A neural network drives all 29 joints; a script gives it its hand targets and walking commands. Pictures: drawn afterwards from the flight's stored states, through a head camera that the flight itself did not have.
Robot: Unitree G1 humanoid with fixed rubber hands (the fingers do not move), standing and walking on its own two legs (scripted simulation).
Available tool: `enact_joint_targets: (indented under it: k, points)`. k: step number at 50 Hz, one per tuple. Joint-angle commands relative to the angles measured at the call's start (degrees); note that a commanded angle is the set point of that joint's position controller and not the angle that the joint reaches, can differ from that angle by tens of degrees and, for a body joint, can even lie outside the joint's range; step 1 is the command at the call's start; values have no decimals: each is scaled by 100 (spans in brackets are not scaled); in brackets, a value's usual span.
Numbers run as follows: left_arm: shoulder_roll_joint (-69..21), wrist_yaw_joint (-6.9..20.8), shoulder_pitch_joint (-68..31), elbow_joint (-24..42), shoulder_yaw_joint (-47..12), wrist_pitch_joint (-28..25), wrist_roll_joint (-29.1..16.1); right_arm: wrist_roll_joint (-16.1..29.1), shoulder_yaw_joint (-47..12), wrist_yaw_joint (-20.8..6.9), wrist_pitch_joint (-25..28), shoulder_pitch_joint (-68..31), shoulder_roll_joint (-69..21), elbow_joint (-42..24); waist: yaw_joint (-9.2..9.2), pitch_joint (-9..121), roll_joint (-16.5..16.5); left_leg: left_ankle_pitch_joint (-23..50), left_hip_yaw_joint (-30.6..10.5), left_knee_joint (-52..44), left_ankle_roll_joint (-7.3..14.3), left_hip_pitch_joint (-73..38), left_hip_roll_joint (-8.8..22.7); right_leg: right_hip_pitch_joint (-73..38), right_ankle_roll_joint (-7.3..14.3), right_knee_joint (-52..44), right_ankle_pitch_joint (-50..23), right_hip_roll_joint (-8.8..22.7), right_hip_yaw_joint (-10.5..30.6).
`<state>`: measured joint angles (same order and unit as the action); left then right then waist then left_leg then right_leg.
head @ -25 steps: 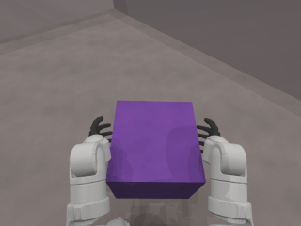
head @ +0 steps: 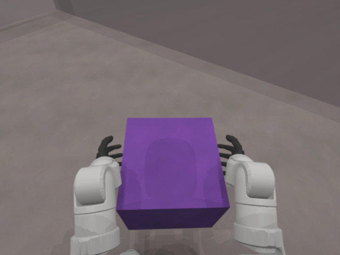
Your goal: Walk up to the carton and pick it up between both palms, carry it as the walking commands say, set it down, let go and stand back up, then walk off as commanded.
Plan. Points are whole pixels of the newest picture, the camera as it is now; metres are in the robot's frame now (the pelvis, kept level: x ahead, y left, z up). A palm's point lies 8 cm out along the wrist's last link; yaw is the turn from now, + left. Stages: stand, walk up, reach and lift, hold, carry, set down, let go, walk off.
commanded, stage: carry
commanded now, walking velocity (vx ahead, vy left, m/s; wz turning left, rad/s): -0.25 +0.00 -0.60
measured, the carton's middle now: (170, 173) +0.31 +0.03 +0.00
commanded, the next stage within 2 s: none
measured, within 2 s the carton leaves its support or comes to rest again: neither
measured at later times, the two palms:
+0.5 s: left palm out of the picture +0.10 +0.07 +0.08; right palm out of the picture +0.02 -0.21 +0.09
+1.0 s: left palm out of the picture -0.11 +0.02 +0.08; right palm out of the picture -0.27 -0.22 +0.09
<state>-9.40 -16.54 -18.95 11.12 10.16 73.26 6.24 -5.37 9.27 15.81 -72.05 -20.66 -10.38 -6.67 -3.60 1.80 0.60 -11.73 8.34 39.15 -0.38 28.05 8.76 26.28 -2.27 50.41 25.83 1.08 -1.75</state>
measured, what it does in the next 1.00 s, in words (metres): walks backwards, turning right: right foot, then left foot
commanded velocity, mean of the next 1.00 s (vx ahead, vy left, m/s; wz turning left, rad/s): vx -0.25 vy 0.00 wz -0.60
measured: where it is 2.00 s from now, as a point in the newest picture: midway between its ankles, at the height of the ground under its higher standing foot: outside the picture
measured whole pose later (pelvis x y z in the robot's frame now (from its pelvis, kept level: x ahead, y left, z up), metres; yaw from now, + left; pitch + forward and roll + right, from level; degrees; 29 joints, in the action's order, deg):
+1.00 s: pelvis -0.43 +0.05 +0.01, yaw -34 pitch +1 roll -1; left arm -9.2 -11.4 -17.0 12.3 8.8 71.1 10.1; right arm -2.9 7.2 18.7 -71.6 -18.8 -9.8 -9.8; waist 0.8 -0.9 1.3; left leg -14.7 7.3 37.3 0.9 23.4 5.1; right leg 38.9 -3.1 58.3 20.6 -3.0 -1.3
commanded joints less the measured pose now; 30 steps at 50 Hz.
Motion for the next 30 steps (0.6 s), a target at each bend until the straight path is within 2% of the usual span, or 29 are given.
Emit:
enact_joint_targets:
  k: [1, 2, 3, 4, 5, 6, 7, 8, 9, 10, 11, 13, 14, 15, 16, 17, 18, 19, 20, 21, 22, 23, 24, 25, 26, 27, 28, 29, 30]
  points:
    - [-5903, 2756, -3629, 192, -4138, -114, -2871, 2247, -3457, -2498, 101, -3043, -5627, -448, 318, 2529, -1494, 2280, -720, -590, 608, -2097, 1011, -451, 35, -1841, -170, -321, -373]
    - [-5993, 2803, -3611, 40, -4089, -86, -2897, 2215, -3486, -2468, 118, -3047, -5648, -453, 299, 2583, -864, 1800, -558, -120, 299, -1653, 846, -955, 78, -2572, -716, 43, 248]
    - [-5902, 2854, -3392, -94, -3992, -82, -2860, 2143, -3477, -2449, 131, -3062, -5611, -462, 244, 2511, 324, 0, -300, 608, -96, -213, 399, -1732, 410, -2792, -2315, 1112, 1725]
    - [-5976, 2863, -3044, -351, -3930, -139, -2687, 2084, -3594, -2467, 152, -3014, -5674, -599, 213, 2261, 2088, -2454, -161, 1503, -357, 1163, -468, -1926, 1175, -2791, -4234, 2299, 3264]
    - [-6125, 2872, -2940, -370, -3792, -216, -2603, 2316, -3905, -2504, 209, -3541, -5924, -911, 198, 2291, 2040, -2611, -863, 2444, -290, 882, -443, -1373, 1338, -2813, -4465, 2199, 3231]
    - [-6134, 2860, -3248, -181, -3857, -194, -2614, 2352, -3900, -2521, 242, -3743, -5957, -952, 226, 2197, 1066, -2039, -1036, 2798, -200, 709, -385, -1286, 1045, -2582, -4172, 1720, 2473]
    - [-6077, 2867, -3446, 31, -3847, -238, -2591, 2370, -3926, -2536, 253, -3508, -6030, -774, 279, 2288, 763, -1586, -910, 2699, -174, 838, -360, -1513, 882, -2342, -4297, 1498, 1874]
    - [-6085, 2832, -3427, 118, -3842, -261, -2544, 2587, -4047, -2560, 274, -3885, -6056, -1130, 271, 2412, 732, -1373, -851, 2703, -156, 781, -396, -1398, 781, -2414, -3959, 1450, 1855]
    - [-5986, 2771, -3439, 246, -3766, -298, -2514, 2742, -4171, -2561, 272, -4016, -5980, -1259, 269, 2406, 952, -1250, -776, 2376, -172, 674, -502, -1457, 765, -2463, -3561, 1266, 1843]
    - [-5976, 2713, -3532, 559, -3789, -334, -2546, 2814, -4148, -2543, 281, -4000, -5913, -1446, 268, 2566, 979, -1289, -772, 2001, -172, 548, -591, -1527, 785, -2484, -3387, 1237, 1820]
    - [-5891, 2680, -3484, 650, -3670, -355, -2504, 2974, -4241, -2544, 249, -4172, -5919, -1521, 242, 2679, 1140, -1343, -702, 1796, -150, 364, -706, -1530, 749, -2715, -2626, 1242, 1940]
    - [-5763, 2599, -3337, 735, -3615, -352, -2353, 3006, -4218, -2535, 173, -4061, -5937, -1404, 221, 2830, 1225, -1410, -664, 1010, -105, -140, -863, -1524, 628, -3008, -1752, 1176, 1972]
    - [-5672, 2546, -3031, 694, -3562, -371, -2191, 3041, -4273, -2560, 146, -3957, -5908, -1423, 205, 2928, 1341, -1382, -660, 489, -64, -399, -900, -1546, 607, -2971, -1803, 1152, 1904]
    - [-5657, 2523, -2900, 661, -3546, -366, -2117, 3031, -4281, -2588, 112, -3764, -5915, -1278, 194, 3013, 1341, -1455, -540, -235, 23, -960, -951, -1427, 403, -3071, -1669, 997, 1723]
    - [-5628, 2484, -2750, 691, -3612, -351, -2088, 3013, -4312, -2627, 85, -3582, -5875, -1297, 251, 3070, 1178, -1205, -449, -1251, 149, -1733, -921, -1078, 171, -2960, -1782, 799, 1488]
    - [-5688, 2480, -2699, 614, -3670, -344, -2052, 2958, -4289, -2642, 72, -3493, -5917, -1210, 323, 3310, 572, -1125, -1117, -1917, 341, -2640, -335, -484, -84, -2519, -1129, 436, 1151]
    - [-5714, 2500, -2504, 512, -3724, -308, -2019, 2829, -4223, -2669, 77, -3246, -5871, -961, 274, 3317, -1207, -297, -3222, -2094, 1031, -2695, 1473, 259, -263, -1093, 2, -292, 482]
    - [-5733, 2566, -3187, 860, -3938, -304, -2220, 2837, -4225, -2702, 143, -3311, -5921, -920, 411, 2659, -2049, 466, -3143, -2227, 1849, -1378, 2520, 674, -296, 1092, 599, -153, 67]
    - [-5831, 2556, -3339, 860, -4107, -338, -2207, 2720, -4174, -2733, 135, -3191, -5955, -880, 369, 2242, -1366, 712, -2387, -2216, 1550, -885, 2047, 478, -160, 1978, 143, -25, 147]
    - [-5860, 2576, -3272, 705, -4161, -323, -2304, 2591, -3983, -2725, 93, -2897, -5880, -649, 359, 2040, -636, 1098, -1882, -1976, 1231, -787, 1583, 407, -75, 2334, -11, -78, 125]
    - [-5889, 2583, -3569, 939, -4287, -335, -2521, 2616, -3964, -2708, 117, -3051, -5901, -718, 310, 2019, -749, 1318, -1448, -1764, 938, -907, 1314, 363, -1, 2256, -190, 34, 206]
    - [-5949, 2646, -3551, 943, -4328, -340, -2654, 2585, -3975, -2676, 141, -3122, -5863, -842, 284, 2126, -831, 1409, -1119, -1581, 805, -935, 1193, 262, 19, 2004, -246, 102, 215]
    - [-5958, 2658, -3520, 786, -4294, -323, -2705, 2577, -3943, -2636, 167, -3368, -5826, -905, 223, 2242, -1013, 1445, -712, -1366, 590, -1117, 972, 151, 24, 1124, -289, 190, 168]
    - [-5962, 2695, -3663, 739, -4238, -276, -2776, 2539, -3886, -2587, 170, -3498, -5837, -1003, 292, 2220, -1166, 1285, -654, -1290, 567, -1166, 899, -16, 25, 555, -295, 17, -72]
    - [-5978, 2709, -3625, 620, -4200, -252, -2821, 2531, -3873, -2558, 161, -3681, -5784, -1143, 354, 2257, -1361, 1689, -655, -1122, 619, -1544, 961, 30, 22, -104, -144, -112, -202]
    - [-5923, 2713, -3554, 575, -4245, -234, -2846, 2484, -3805, -2554, 157, -3494, -5682, -1115, 384, 2360, -1693, 1860, -742, -1068, 681, -1879, 1040, 4, 25, -509, -10, -243, -391]
    - [-5896, 2720, -3673, 543, -4190, -195, -2865, 2406, -3681, -2532, 136, -3337, -5776, -790, 352, 2482, -1532, 1848, -745, -774, 641, -1888, 1133, -371, 59, -1128, -99, -286, -474]
    - [-5949, 2777, -3596, 434, -4176, -166, -2893, 2283, -3567, -2499, 128, -3125, -5711, -666, 319, 2476, -1165, 1638, -646, -384, 444, -1730, 1003, -694, 59, -2162, -499, -213, -172]
    - [-5957, 2836, -3391, 93, -4079, -100, -2853, 2154, -3536, -2475, 117, -2885, -5647, -405, 279, 2183, -349, 665, -396, 134, 97, -863, 789, -1188, 157, -2800, -1128, 299, 672]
